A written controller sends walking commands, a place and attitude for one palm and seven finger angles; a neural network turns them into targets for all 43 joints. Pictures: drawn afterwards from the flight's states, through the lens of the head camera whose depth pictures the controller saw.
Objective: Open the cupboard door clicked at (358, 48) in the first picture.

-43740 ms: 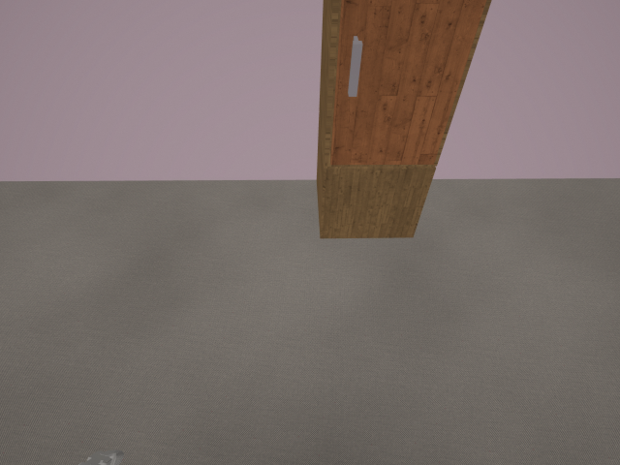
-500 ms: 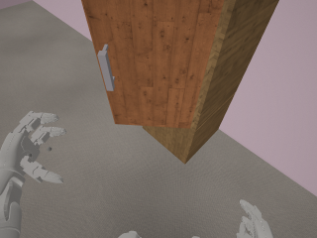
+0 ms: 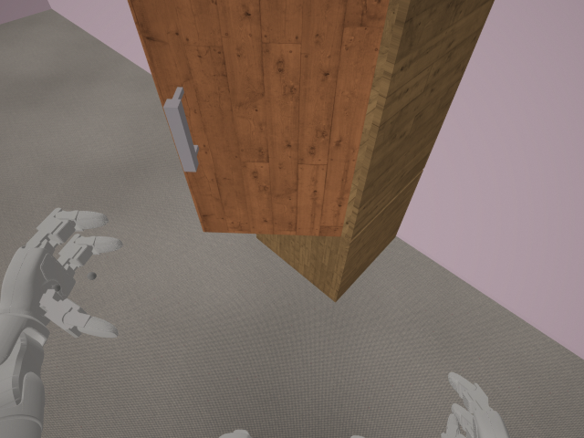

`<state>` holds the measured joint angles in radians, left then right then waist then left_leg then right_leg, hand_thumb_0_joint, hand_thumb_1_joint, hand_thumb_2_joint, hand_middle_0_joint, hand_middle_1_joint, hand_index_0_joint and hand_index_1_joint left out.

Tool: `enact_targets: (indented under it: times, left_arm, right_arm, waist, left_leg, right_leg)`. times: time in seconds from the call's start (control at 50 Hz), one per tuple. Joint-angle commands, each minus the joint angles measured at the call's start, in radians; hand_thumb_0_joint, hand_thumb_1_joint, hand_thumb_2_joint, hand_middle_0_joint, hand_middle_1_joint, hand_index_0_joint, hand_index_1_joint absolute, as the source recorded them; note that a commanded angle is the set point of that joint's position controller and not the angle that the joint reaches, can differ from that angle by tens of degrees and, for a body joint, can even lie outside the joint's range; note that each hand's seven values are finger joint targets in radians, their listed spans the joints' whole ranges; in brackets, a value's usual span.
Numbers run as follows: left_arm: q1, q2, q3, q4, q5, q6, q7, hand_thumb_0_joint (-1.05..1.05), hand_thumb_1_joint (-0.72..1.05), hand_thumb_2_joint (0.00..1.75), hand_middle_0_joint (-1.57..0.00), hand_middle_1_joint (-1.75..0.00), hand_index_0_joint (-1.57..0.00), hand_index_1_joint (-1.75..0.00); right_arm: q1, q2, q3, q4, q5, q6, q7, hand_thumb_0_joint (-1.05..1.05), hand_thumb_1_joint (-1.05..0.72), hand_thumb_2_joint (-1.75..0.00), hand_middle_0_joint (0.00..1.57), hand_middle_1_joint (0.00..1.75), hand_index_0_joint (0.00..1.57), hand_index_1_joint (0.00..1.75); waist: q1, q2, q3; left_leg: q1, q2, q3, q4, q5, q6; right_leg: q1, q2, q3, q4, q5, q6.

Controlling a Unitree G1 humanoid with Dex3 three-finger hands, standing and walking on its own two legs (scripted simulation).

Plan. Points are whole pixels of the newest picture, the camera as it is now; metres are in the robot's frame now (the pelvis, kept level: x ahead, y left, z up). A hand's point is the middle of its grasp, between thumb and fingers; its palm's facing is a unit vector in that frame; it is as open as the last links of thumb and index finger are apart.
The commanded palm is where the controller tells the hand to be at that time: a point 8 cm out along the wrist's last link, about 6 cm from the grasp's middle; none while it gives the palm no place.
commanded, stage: move the hooked fingers beside the handle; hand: left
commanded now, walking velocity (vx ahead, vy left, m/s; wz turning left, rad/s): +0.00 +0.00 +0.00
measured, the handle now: (185, 130) +0.61 +0.24 +0.05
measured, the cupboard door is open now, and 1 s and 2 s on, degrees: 41 41 41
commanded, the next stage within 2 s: none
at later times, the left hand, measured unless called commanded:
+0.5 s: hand (112, 234) +0.35 +0.27 +0.08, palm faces +0.02 -1.00 -0.02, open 14.0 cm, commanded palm +0.33 +0.32 +0.07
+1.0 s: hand (126, 191) +0.43 +0.28 +0.08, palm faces +0.01 -1.00 -0.01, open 14.0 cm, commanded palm +0.42 +0.33 +0.06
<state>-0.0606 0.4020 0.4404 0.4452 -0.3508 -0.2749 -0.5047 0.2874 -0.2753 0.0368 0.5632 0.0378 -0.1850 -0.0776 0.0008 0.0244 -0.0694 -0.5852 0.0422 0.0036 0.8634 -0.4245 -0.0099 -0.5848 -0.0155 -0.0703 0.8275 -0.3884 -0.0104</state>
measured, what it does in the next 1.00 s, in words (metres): stands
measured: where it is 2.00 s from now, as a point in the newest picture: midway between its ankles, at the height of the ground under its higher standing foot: outside the picture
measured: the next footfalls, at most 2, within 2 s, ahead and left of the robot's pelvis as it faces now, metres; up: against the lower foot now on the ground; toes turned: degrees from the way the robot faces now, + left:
none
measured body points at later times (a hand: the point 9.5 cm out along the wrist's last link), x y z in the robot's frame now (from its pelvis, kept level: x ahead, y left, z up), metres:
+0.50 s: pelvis +0.00 +0.00 +0.00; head +0.06 +0.00 +0.44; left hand +0.35 +0.32 +0.08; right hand +0.12 -0.26 -0.10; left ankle +0.00 +0.12 -0.70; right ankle +0.02 -0.11 -0.70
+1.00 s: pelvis +0.00 +0.01 -0.01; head +0.09 +0.03 +0.42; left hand +0.43 +0.33 +0.08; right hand +0.04 -0.26 -0.12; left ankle +0.00 +0.12 -0.70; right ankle +0.02 -0.11 -0.70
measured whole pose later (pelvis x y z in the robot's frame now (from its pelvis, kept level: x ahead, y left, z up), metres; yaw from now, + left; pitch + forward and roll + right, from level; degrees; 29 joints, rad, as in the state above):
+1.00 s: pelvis +0.00 +0.01 -0.01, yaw -2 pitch +16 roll -2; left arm -0.67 0.60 0.51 1.05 -0.20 -0.35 -0.51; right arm 0.37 -0.29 0.03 0.60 0.02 -0.03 -0.05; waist -0.09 0.00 -0.08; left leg -0.79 0.06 0.02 0.96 -0.45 0.01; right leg -0.79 0.00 -0.05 0.89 -0.38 0.00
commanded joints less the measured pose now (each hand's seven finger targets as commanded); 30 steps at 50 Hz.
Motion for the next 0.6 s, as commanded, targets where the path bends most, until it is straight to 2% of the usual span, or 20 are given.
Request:
enact_targets:
  times: [0.0,0.08,0.12,0.14,0.16,0.2,0.24,0.26,0.28,0.32,0.34,0.38,0.4,0.44,0.46,0.48,0.5,0.52,0.56,0.58]
  left_arm:
    - [-0.204,0.252,0.078,-0.187,-0.031,-0.057,-0.007,0.0,-0.5,0.3,-0.3,-1.2,-0.3,-1.2]
    - [-0.214,0.261,0.081,-0.189,-0.028,-0.062,-0.006,0.0,-0.5,0.3,-0.3,-1.2,-0.3,-1.2]
    - [-0.309,0.267,0.068,-0.194,-0.014,-0.07,0.005,0.0,-0.5,0.3,-0.3,-1.2,-0.3,-1.2]
    - [-0.372,0.278,0.065,-0.168,-0.013,-0.067,0.008,0.0,-0.5,0.3,-0.3,-1.2,-0.3,-1.2]
    - [-0.4,0.304,0.086,-0.135,-0.007,-0.069,0.011,0.0,-0.5,0.3,-0.3,-1.2,-0.3,-1.2]
    - [-0.444,0.288,0.061,-0.101,0.004,-0.075,0.01,0.0,-0.5,0.3,-0.3,-1.2,-0.3,-1.2]
    - [-0.511,0.287,0.034,-0.107,0.013,-0.082,0.002,0.0,-0.5,0.3,-0.3,-1.2,-0.3,-1.2]
    - [-0.483,0.314,0.066,-0.071,0.019,-0.081,0.003,0.0,-0.5,0.3,-0.3,-1.2,-0.3,-1.2]
    - [-0.468,0.319,0.07,-0.054,0.021,-0.077,0.002,0.0,-0.5,0.3,-0.3,-1.2,-0.3,-1.2]
    - [-0.465,0.328,0.08,-0.016,0.027,-0.073,0.003,0.0,-0.5,0.3,-0.3,-1.2,-0.3,-1.2]
    - [-0.463,0.327,0.08,0.004,0.02,-0.068,0.001,0.0,-0.5,0.3,-0.3,-1.2,-0.3,-1.2]
    - [-0.505,0.347,0.093,0.06,0.025,-0.06,0.003,0.0,-0.5,0.3,-0.3,-1.2,-0.3,-1.2]
    - [-0.505,0.346,0.096,0.074,0.027,-0.06,0.004,0.0,-0.5,0.3,-0.3,-1.2,-0.3,-1.2]
    - [-0.544,0.354,0.088,0.068,0.035,-0.071,0.006,0.0,-0.5,0.3,-0.3,-1.2,-0.3,-1.2]
    - [-0.562,0.345,0.08,0.081,0.039,-0.073,0.006,0.0,-0.5,0.3,-0.3,-1.2,-0.3,-1.2]
    - [-0.588,0.378,0.103,0.123,0.045,-0.077,0.01,0.0,-0.5,0.3,-0.3,-1.2,-0.3,-1.2]
    - [-0.624,0.378,0.096,0.136,0.049,-0.084,0.01,0.0,-0.5,0.3,-0.3,-1.2,-0.3,-1.2]
    - [-0.642,0.395,0.108,0.153,0.053,-0.094,0.01,0.0,-0.5,0.3,-0.3,-1.2,-0.3,-1.2]
    - [-0.69,0.415,0.11,0.172,0.06,-0.111,0.004,0.0,-0.5,0.3,-0.3,-1.2,-0.3,-1.2]
    - [-0.717,0.418,0.105,0.176,0.066,-0.119,0.001,0.0,-0.5,0.3,-0.3,-1.2,-0.3,-1.2]
  right_arm:
    - [-0.034,-0.139,-0.056,-0.141,0.007,-0.048,-0.02,0.0,-0.9,-0.9,0.2,0.3,0.2,0.3]
    - [-0.036,-0.137,-0.054,-0.141,0.006,-0.048,-0.019,0.0,-0.9,-0.9,0.2,0.3,0.2,0.3]
    - [-0.032,-0.139,-0.053,-0.13,0.005,-0.049,-0.024,0.0,-0.9,-0.9,0.2,0.3,0.2,0.3]
    - [-0.024,-0.144,-0.049,-0.122,0.002,-0.046,-0.027,0.0,-0.9,-0.9,0.2,0.3,0.2,0.3]
    - [-0.02,-0.145,-0.053,-0.111,0.004,-0.042,-0.031,0.0,-0.9,-0.9,0.2,0.3,0.2,0.3]
    - [-0.016,-0.143,-0.05,-0.104,0.005,-0.042,-0.034,0.0,-0.9,-0.9,0.2,0.3,0.2,0.3]
    - [-0.01,-0.144,-0.049,-0.1,0.003,-0.04,-0.035,0.0,-0.9,-0.9,0.2,0.3,0.2,0.3]
    - [-0.001,-0.144,-0.053,-0.096,0.003,-0.037,-0.034,0.0,-0.9,-0.9,0.2,0.3,0.2,0.3]
    - [0.002,-0.145,-0.053,-0.098,0.002,-0.034,-0.031,0.0,-0.9,-0.9,0.2,0.3,0.2,0.3]
    - [0.007,-0.147,-0.055,-0.097,0.003,-0.026,-0.027,0.0,-0.9,-0.9,0.2,0.3,0.2,0.3]
    - [0.013,-0.15,-0.052,-0.104,-0.001,-0.02,-0.023,0.0,-0.9,-0.9,0.2,0.3,0.2,0.3]
    - [0.02,-0.155,-0.054,-0.098,0.003,-0.007,-0.02,0.0,-0.9,-0.9,0.2,0.3,0.2,0.3]
    - [0.024,-0.156,-0.056,-0.1,0.003,-0.001,-0.018,0.0,-0.9,-0.9,0.2,0.3,0.2,0.3]
    - [0.032,-0.157,-0.056,-0.109,0.001,0.007,-0.014,0.0,-0.9,-0.9,0.2,0.3,0.2,0.3]
    - [0.04,-0.155,-0.057,-0.105,0.001,0.013,-0.012,0.0,-0.9,-0.9,0.2,0.3,0.2,0.3]
    - [0.052,-0.162,-0.059,-0.096,0.001,0.021,-0.013,0.0,-0.9,-0.9,0.2,0.3,0.2,0.3]
    - [0.059,-0.164,-0.06,-0.092,0.0,0.025,-0.013,0.0,-0.9,-0.9,0.2,0.3,0.2,0.3]
    - [0.062,-0.165,-0.062,-0.089,0.0,0.028,-0.012,0.0,-0.9,-0.9,0.2,0.3,0.2,0.3]
    - [0.077,-0.168,-0.064,-0.081,-0.001,0.039,-0.013,0.0,-0.9,-0.9,0.2,0.3,0.2,0.3]
    - [0.081,-0.168,-0.064,-0.078,-0.002,0.042,-0.013,0.0,-0.9,-0.9,0.2,0.3,0.2,0.3]
  waist:
    - [-0.004,0.023,-0.227]
    - [-0.002,0.036,-0.224]
    - [-0.018,0.05,-0.232]
    - [-0.032,0.019,-0.212]
    - [-0.033,0.027,-0.213]
    - [-0.037,0.036,-0.228]
    - [-0.039,0.084,-0.265]
    - [-0.025,0.073,-0.291]
    - [-0.022,0.065,-0.305]
    - [-0.016,0.066,-0.307]
    - [-0.012,0.041,-0.302]
    - [-0.024,0.019,-0.274]
    - [-0.02,0.021,-0.278]
    - [-0.019,0.062,-0.288]
    - [-0.028,0.058,-0.3]
    - [-0.033,0.024,-0.285]
    - [-0.044,0.011,-0.289]
    - [-0.038,0.038,-0.293]
    - [-0.047,0.033,-0.325]
    - [-0.049,0.071,-0.334]
  left_leg:
    - [0.069,-0.048,0.0,-0.126,0.221,0.03]
    - [0.065,-0.049,0.001,-0.121,0.218,0.03]
    - [0.073,-0.048,-0.005,-0.12,0.212,0.029]
    - [0.058,-0.046,-0.007,-0.11,0.198,0.031]
    - [0.054,-0.044,-0.008,-0.112,0.18,0.028]
    - [0.058,-0.046,-0.007,-0.113,0.168,0.03]
    - [0.086,-0.045,-0.011,-0.108,0.206,0.029]
    - [0.092,-0.043,-0.013,-0.108,0.235,0.028]
    - [0.084,-0.045,-0.008,-0.104,0.245,0.029]
    - [0.076,-0.043,-0.008,-0.106,0.26,0.025]
    - [0.063,-0.043,-0.011,-0.103,0.278,0.027]
    - [0.036,-0.041,-0.005,-0.105,0.252,0.026]
    - [0.029,-0.042,-0.001,-0.105,0.25,0.026]
    - [0.037,-0.043,-0.003,-0.1,0.271,0.026]
    - [0.044,-0.042,0.002,-0.098,0.27,0.027]
    - [0.024,-0.038,-0.003,-0.097,0.257,0.027]
    - [0.016,-0.038,-0.001,-0.093,0.242,0.029]
    - [0.011,-0.04,0.002,-0.09,0.239,0.029]
    - [0.013,-0.037,0.0,-0.082,0.246,0.032]
    - [0.022,-0.038,0.002,-0.078,0.248,0.031]
  right_leg:
    - [0.154,0.026,0.051,-0.123,0.208,-0.005]
    - [0.151,0.026,0.056,-0.12,0.205,-0.006]
    - [0.128,0.026,0.049,-0.112,0.196,-0.005]
    - [0.118,0.031,0.056,-0.112,0.181,-0.006]
    - [0.11,0.028,0.059,-0.116,0.159,-0.004]
    - [0.105,0.024,0.062,-0.116,0.146,-0.003]
    - [0.107,0.027,0.057,-0.097,0.189,-0.012]
    - [0.127,0.027,0.055,-0.091,0.22,-0.013]
    - [0.139,0.025,0.058,-0.089,0.238,-0.009]
    - [0.137,0.026,0.05,-0.081,0.255,-0.01]
    - [0.15,0.03,0.049,-0.076,0.275,-0.014]
    - [0.129,0.027,0.05,-0.082,0.262,-0.007]
    - [0.132,0.026,0.053,-0.082,0.26,-0.006]
    - [0.129,0.031,0.051,-0.069,0.276,-0.014]
    - [0.12,0.032,0.051,-0.07,0.279,-0.01]
    - [0.112,0.033,0.049,-0.07,0.266,-0.008]
    - [0.104,0.034,0.053,-0.071,0.253,-0.004]
    - [0.107,0.031,0.058,-0.07,0.249,-0.006]
    - [0.106,0.036,0.06,-0.062,0.255,-0.007]
    - [0.094,0.035,0.062,-0.058,0.254,-0.008]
